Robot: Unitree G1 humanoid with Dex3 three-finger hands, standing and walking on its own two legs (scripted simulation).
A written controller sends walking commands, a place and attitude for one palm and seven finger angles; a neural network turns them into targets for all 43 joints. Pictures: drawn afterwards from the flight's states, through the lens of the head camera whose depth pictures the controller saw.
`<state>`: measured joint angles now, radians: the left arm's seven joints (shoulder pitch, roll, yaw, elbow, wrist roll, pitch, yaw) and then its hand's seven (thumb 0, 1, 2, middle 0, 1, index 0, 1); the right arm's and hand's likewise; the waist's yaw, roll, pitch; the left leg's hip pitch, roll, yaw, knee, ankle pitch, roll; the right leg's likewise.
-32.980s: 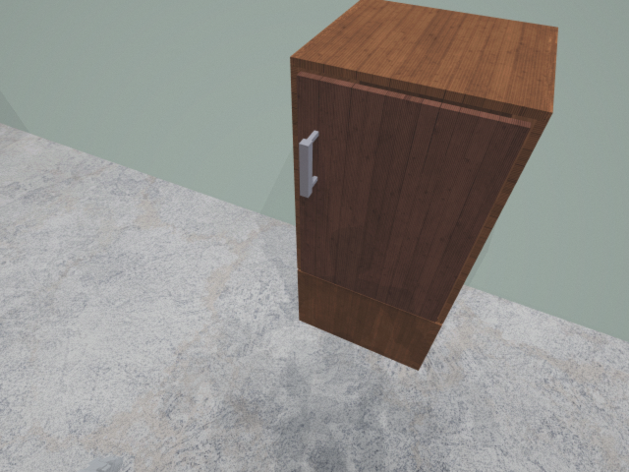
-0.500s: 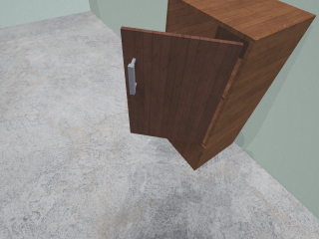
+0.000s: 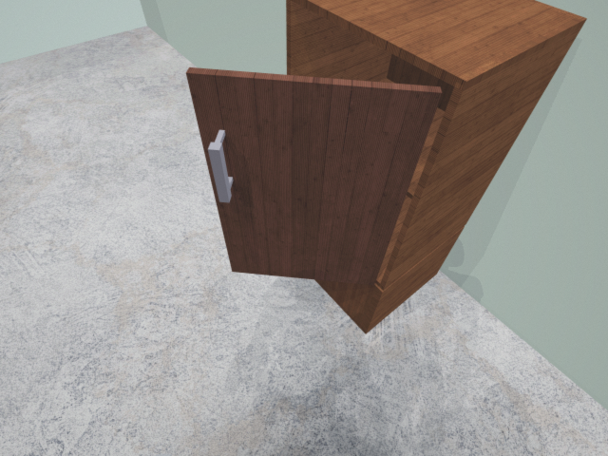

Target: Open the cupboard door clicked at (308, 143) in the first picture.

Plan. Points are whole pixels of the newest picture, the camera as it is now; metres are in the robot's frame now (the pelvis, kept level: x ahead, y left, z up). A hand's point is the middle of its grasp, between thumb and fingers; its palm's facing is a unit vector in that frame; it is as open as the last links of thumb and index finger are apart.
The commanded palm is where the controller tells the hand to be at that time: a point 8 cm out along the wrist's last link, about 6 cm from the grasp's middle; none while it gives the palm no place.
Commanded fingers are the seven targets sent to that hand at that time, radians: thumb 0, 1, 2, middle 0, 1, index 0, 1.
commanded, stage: come to a stop and stand still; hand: left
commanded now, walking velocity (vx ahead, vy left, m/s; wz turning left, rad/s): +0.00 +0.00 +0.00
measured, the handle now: (223, 167) +0.59 +0.18 +0.00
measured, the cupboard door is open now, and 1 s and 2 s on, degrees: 46 46 46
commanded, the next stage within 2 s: look again from close up in 0.68 s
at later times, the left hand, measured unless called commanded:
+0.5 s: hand out of the picture -0.01 +0.17 -0.16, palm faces +0.05 -0.97 -0.23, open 7.4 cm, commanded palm none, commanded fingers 0.00 0.90 0.90 -0.20 -0.30 -0.20 -0.30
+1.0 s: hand out of the picture -0.05 +0.16 -0.17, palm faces +0.05 -0.98 -0.17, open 7.4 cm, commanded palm none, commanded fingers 0.00 0.90 0.90 -0.20 -0.30 -0.20 -0.30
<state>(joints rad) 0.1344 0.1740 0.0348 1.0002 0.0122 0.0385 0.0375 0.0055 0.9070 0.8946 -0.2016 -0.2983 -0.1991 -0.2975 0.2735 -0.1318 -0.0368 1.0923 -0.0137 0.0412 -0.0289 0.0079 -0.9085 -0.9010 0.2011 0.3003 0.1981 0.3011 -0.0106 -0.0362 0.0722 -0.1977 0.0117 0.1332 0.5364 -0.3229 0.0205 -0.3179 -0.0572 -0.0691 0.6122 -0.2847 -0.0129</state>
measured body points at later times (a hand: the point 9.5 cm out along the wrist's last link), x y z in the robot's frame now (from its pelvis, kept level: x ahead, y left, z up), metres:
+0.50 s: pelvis -0.04 -0.01 +0.00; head -0.05 -0.02 +0.45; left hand -0.01 +0.22 -0.14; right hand +0.02 -0.24 -0.15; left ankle -0.02 +0.11 -0.73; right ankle +0.00 -0.11 -0.73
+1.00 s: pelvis -0.04 +0.00 +0.01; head -0.04 +0.01 +0.46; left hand -0.05 +0.22 -0.15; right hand -0.07 -0.20 -0.15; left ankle -0.02 +0.11 -0.73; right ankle +0.00 -0.11 -0.73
